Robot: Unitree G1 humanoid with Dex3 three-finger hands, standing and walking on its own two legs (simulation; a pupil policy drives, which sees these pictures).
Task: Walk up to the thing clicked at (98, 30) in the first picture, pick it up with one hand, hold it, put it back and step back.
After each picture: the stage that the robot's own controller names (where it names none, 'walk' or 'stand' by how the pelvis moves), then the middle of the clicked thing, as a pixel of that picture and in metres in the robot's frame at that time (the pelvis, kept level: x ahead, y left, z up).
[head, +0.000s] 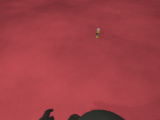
stand; (97, 33) +2.10 -0.14 -0.66
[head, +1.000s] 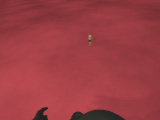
walk; (90, 40) +1.96 +0.17 -0.63
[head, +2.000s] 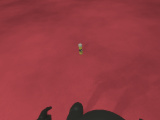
walk; (80, 49) +1.37 +0.32 -0.65
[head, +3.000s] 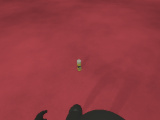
walk; (79, 65) +0.91 +0.25 -0.65
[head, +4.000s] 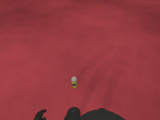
walk; (74, 82) +0.56 +0.21 -0.63
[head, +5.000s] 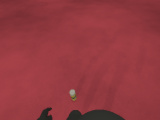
stand; (73, 95) +0.38 +0.23 -0.64
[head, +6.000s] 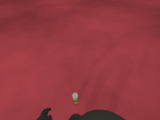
stand; (75, 98) +0.36 +0.19 -0.65
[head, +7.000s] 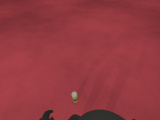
stand; (74, 97) +0.38 +0.19 -0.66
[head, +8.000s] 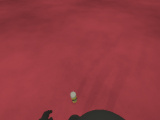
stand; (73, 97) +0.37 +0.21 -0.66
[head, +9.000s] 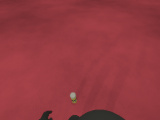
stand; (73, 98) +0.36 +0.21 -0.66
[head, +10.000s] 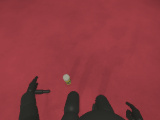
go down; (67, 79) +0.39 +0.24 -0.52
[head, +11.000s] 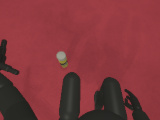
go down; (63, 60) +0.44 +0.27 -0.27
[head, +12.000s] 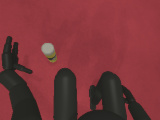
close in; (50, 54) +0.42 +0.30 -0.20
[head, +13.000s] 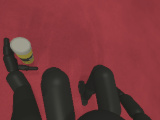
close; (25, 53) +0.41 +0.32 -0.15
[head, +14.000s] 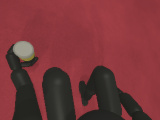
lift; (27, 55) +0.39 +0.32 -0.15
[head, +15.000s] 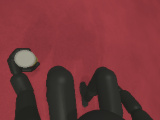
lift; (29, 59) +0.35 +0.32 -0.15
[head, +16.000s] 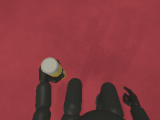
lift; (56, 71) +0.31 +0.24 +0.00
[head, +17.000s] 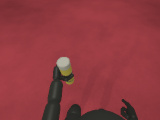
hold; (67, 72) +0.33 +0.18 +0.03
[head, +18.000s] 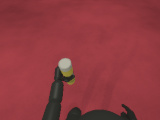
hold; (68, 73) +0.33 +0.17 +0.03
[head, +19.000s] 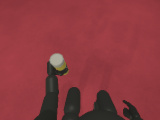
crouch; (61, 66) +0.38 +0.21 -0.03
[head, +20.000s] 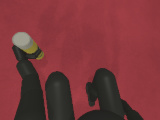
lower; (32, 48) +0.45 +0.32 -0.11
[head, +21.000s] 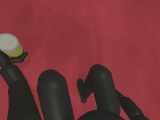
lower; (15, 51) +0.42 +0.34 -0.16
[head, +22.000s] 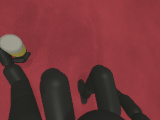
lower; (18, 51) +0.41 +0.35 -0.16
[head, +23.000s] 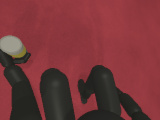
lower; (19, 51) +0.40 +0.35 -0.16
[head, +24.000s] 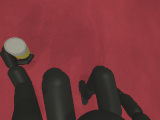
rest; (22, 53) +0.39 +0.34 -0.16
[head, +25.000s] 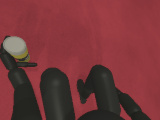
withdraw; (20, 53) +0.40 +0.33 -0.16
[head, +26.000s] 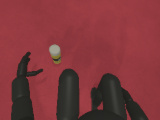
stand; (56, 55) +0.43 +0.29 -0.22
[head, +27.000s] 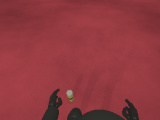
stand; (70, 96) +0.37 +0.22 -0.58
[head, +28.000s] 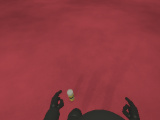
stand; (71, 95) +0.39 +0.23 -0.60
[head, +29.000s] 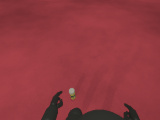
stand; (72, 94) +0.39 +0.22 -0.61
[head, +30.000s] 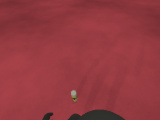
walk; (74, 96) +0.40 +0.22 -0.66
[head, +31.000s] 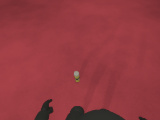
walk; (77, 76) +0.56 +0.20 -0.63
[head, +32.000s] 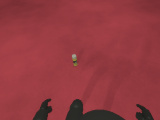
walk; (74, 60) +0.86 +0.30 -0.62
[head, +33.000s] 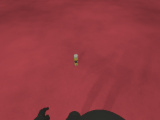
stand; (76, 60) +1.01 +0.26 -0.64
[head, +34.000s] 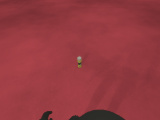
stand; (79, 62) +1.01 +0.24 -0.66
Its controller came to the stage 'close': yes
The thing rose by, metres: 0.68
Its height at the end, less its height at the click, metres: +0.00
